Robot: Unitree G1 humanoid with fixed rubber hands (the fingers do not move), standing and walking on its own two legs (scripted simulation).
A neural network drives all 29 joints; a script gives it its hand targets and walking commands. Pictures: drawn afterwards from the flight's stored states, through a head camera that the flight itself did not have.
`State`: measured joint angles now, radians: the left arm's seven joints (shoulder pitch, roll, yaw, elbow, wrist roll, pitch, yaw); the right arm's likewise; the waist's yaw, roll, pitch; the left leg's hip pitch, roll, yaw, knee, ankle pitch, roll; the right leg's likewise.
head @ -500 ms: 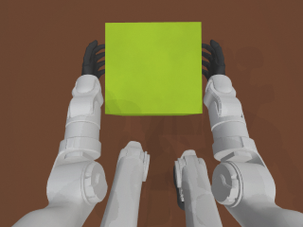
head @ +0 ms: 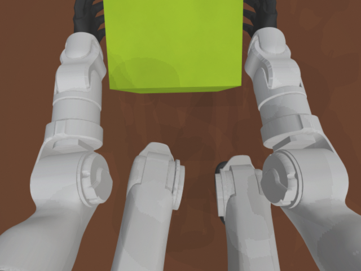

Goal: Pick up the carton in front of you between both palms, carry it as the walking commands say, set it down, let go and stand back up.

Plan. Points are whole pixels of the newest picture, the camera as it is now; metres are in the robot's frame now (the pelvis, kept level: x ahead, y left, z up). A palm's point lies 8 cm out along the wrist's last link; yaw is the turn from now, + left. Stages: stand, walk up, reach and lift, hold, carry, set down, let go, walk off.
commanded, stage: set down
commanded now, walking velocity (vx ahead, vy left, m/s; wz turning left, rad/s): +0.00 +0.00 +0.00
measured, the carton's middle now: (176, 41) +0.52 +0.11 -0.23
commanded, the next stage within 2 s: none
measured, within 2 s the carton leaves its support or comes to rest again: rests again in 0.64 s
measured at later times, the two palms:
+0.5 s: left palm (98, 41) +0.48 +0.25 -0.19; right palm (259, 35) +0.54 -0.05 -0.19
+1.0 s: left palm (102, 42) +0.49 +0.25 -0.20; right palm (263, 36) +0.54 -0.06 -0.20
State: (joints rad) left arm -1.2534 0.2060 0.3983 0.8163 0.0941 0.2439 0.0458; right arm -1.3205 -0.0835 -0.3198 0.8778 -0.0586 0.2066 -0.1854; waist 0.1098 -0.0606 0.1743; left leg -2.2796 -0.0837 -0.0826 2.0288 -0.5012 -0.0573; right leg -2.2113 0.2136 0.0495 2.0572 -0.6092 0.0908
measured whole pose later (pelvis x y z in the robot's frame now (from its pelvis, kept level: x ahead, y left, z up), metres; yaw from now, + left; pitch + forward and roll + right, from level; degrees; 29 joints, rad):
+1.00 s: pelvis +0.00 -0.01 -0.03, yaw +1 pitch +38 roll +0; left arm -1.34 0.26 0.43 1.02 0.13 0.16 -0.06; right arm -1.43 -0.18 -0.27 1.11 -0.06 0.14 -0.10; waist 0.12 -0.07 0.30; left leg -2.27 -0.02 -0.04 2.15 -0.54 -0.04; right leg -2.23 0.18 0.02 2.20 -0.63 0.05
